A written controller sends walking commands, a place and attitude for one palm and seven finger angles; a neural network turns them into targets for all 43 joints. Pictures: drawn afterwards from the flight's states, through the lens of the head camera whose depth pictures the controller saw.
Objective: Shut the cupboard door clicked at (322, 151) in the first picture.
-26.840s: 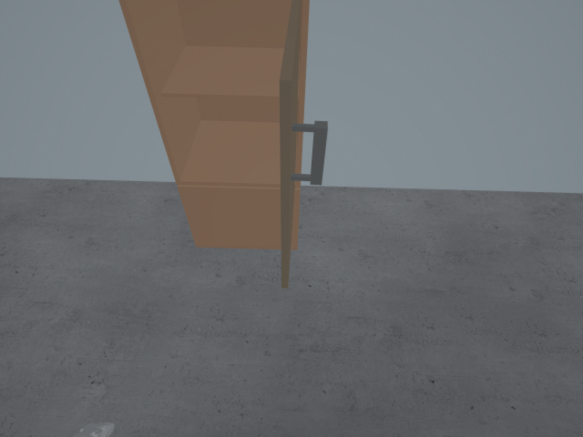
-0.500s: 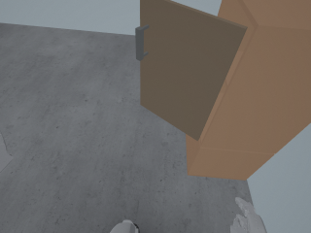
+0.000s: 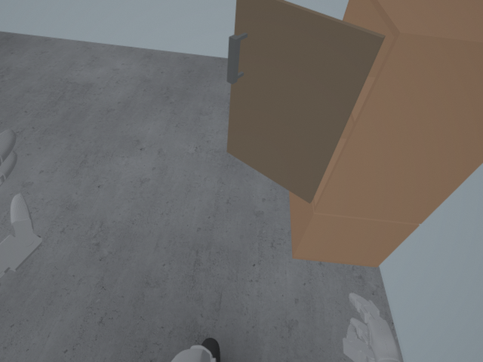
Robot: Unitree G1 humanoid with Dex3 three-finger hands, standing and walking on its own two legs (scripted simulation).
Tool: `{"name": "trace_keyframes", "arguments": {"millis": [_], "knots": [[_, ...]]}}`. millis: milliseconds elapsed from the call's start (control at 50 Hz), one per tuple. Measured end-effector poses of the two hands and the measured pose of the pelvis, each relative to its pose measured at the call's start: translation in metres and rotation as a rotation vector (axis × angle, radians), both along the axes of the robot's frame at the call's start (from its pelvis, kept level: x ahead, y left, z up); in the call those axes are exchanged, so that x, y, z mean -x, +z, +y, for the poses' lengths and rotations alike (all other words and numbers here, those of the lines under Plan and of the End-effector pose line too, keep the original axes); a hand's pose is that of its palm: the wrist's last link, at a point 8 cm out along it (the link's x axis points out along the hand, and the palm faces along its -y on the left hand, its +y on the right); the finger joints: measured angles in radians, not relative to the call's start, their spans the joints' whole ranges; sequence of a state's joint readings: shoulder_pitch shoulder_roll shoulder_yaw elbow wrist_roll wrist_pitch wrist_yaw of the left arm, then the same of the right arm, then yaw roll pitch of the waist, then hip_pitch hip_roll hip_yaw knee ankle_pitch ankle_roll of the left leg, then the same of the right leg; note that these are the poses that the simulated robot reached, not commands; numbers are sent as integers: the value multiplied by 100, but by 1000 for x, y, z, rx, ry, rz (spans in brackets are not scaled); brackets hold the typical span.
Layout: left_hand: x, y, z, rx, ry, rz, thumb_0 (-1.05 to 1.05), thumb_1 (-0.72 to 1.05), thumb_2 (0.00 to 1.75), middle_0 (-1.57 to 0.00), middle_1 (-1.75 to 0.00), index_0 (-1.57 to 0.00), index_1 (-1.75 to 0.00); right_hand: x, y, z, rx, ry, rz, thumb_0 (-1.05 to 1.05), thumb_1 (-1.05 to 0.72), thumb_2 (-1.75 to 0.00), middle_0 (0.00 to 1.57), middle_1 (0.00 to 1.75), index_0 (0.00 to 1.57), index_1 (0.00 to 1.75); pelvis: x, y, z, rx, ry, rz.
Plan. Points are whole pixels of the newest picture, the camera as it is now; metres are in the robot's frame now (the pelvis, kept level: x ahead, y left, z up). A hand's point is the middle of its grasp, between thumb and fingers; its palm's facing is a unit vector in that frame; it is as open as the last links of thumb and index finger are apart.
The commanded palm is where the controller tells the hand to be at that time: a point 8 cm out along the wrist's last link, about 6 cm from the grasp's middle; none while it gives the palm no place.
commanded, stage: stop stepping back and stand still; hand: left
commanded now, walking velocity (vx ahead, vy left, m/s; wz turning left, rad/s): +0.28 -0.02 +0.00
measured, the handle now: (237, 58) +0.89 +0.12 +0.07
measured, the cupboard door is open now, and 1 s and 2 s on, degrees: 56 56 56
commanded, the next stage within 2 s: let the arm hang, fingers relaxed in 1.30 s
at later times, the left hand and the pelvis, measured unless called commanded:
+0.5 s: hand out of the picture +0.14 +0.34 +0.19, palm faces +0.48 -0.84 -0.26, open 7.4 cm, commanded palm +0.05 +0.37 +0.19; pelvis -0.10 +0.07 -0.01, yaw -1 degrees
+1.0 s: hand out of the picture +0.02 +0.44 +0.18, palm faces +0.44 -0.80 -0.40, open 7.4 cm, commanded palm -0.04 +0.47 +0.19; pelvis -0.19 +0.18 +0.01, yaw -1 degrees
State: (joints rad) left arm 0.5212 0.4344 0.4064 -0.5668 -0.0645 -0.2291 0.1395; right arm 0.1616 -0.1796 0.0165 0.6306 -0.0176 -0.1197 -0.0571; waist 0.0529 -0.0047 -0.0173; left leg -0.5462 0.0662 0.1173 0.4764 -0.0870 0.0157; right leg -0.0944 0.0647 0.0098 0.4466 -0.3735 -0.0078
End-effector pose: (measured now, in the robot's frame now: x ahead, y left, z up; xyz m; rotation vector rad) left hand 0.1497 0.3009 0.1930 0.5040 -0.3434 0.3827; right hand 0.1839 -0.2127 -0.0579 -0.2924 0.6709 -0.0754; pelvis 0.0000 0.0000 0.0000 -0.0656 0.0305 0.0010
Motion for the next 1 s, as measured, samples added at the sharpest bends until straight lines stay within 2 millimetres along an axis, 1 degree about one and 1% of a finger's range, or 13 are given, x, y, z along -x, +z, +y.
{"name": "trace_keyframes", "arguments": {"millis": [200,280,340,380,440,500,540,620,660,720,780,840,1000], "knots": [[12,0,33,58,18,-61,2,89,89,-22,-30,-22,-31,81,-8,-8,34,-176,42,2,-90,-90,21,30,20,30,16,-4,22,5,28,-84],[35,3,42,31,6,-40,2,89,89,-22,-30,-21,-31,106,-7,-1,41,-173,61,2,-91,-90,21,30,20,30,36,-2,31,14,46,-82],[57,2,50,-6,-13,-67,2,89,89,-22,-30,-21,-31,121,-11,5,65,-168,84,2,-90,-90,21,30,20,30,45,-9,43,14,-11,-100],[62,-1,59,-2,-16,-120,2,89,89,-22,-30,-22,-31,129,-17,10,87,-176,83,2,-90,-90,21,30,20,30,50,-17,53,26,-43,-108],[55,-6,75,56,2,-181,2,89,89,-22,-30,-22,-31,140,-23,25,78,-177,70,2,-91,-90,21,30,20,30,71,-22,65,36,-28,-135],[57,-4,82,94,0,-133,2,89,89,-21,-30,-21,-31,153,-16,48,9,-160,45,2,-91,-90,20,30,20,29,95,-13,71,27,-11,-141],[75,1,79,61,-29,-74,2,89,89,-21,-30,-21,-31,162,-10,64,-44,-142,20,2,-91,-90,21,30,20,29,109,-6,75,13,9,-123],[129,12,76,-86,-86,-18,2,89,89,-22,-30,-21,-31,179,-12,85,-72,-104,29,1,-90,-90,21,30,20,30,133,-7,88,-53,-27,-81],[149,18,90,-97,-55,-27,2,88,89,-22,-30,-22,-31,191,-13,94,-54,-98,76,1,-90,-90,21,30,20,30,138,0,98,-52,-24,-72],[165,18,125,-60,63,-52,1,88,89,-22,-30,-22,-31,205,-14,105,-18,-87,115,1,-90,-90,21,30,20,30,146,6,116,-53,-15,-54],[171,5,159,20,156,-65,1,88,89,-22,-30,-22,-31,213,-18,115,21,-83,111,2,-90,-90,21,30,21,30,159,2,140,-33,11,-48],[171,-8,177,86,170,-20,2,89,89,-21,-30,-21,-31,221,-13,131,17,-103,93,2,-90,-90,21,30,20,30,174,5,157,-56,-8,-74],[173,-1,174,6,21,21,2,89,89,-21,-30,-21,-30,238,3,174,-52,-103,19,2,-90,-90,21,30,20,30,189,11,176,-55,-24,-26]]}}
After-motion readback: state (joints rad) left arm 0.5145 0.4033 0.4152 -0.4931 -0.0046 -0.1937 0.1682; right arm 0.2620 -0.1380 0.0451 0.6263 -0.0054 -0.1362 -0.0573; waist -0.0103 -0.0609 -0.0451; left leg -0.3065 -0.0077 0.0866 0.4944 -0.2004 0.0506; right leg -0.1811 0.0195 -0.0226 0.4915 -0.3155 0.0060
